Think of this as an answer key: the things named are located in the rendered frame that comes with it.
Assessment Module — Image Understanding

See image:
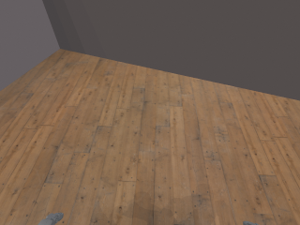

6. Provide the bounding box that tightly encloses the left robot hand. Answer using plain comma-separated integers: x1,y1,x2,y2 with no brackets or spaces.
38,212,64,225

